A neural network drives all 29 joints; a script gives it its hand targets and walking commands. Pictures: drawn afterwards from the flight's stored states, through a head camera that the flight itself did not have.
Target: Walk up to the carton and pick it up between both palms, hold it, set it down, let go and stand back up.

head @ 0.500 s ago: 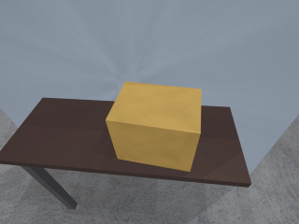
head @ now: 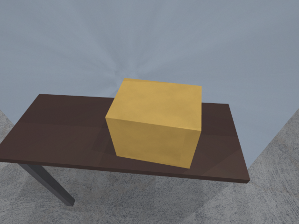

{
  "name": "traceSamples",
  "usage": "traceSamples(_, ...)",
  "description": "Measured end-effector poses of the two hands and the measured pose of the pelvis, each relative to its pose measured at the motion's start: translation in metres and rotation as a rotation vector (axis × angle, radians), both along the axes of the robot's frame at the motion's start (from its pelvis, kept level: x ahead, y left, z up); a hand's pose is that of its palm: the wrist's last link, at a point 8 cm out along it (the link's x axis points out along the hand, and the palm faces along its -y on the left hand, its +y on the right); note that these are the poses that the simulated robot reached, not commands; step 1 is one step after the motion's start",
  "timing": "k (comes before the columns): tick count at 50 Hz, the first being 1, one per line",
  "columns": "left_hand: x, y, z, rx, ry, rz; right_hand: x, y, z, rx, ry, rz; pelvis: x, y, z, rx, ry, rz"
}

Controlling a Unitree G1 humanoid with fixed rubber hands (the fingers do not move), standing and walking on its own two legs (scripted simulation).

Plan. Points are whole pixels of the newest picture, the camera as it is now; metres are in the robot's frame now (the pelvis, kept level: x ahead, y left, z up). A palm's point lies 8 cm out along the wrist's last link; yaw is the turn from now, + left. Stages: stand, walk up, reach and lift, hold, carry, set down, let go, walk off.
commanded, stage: stand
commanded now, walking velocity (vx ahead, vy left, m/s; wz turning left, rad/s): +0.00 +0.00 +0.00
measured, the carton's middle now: (156, 123) +0.44 +0.01 +0.00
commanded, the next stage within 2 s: none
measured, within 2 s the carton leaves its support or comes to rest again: neither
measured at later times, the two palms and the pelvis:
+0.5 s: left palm out of the picture -0.01 +0.25 -0.13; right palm out of the picture +0.01 -0.23 -0.14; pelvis +0.01 +0.00 +0.00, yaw +0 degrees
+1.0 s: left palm out of the picture -0.01 +0.24 -0.13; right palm out of the picture +0.02 -0.24 -0.14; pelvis +0.01 +0.00 +0.00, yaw +0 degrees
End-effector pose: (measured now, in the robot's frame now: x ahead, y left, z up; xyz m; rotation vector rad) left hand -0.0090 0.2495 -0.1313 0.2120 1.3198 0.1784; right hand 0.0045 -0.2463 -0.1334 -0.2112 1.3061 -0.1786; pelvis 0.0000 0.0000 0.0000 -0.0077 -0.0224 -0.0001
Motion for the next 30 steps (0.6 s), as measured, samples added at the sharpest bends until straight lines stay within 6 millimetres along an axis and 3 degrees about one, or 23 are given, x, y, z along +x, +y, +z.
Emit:
traceSamples(17,-0.003,0.002,-0.002,-0.005,0.018,0.005,0.000,0.007,-0.001,0.006,0.006,-0.006,0.002,0.004,0.000,0.002,0.005,-0.002)
traceSamples(30,-0.003,0.001,0.001,0.004,0.020,0.019,0.014,0.013,-0.003,0.026,-0.022,0.002,0.008,0.004,0.001,0.006,0.012,0.000)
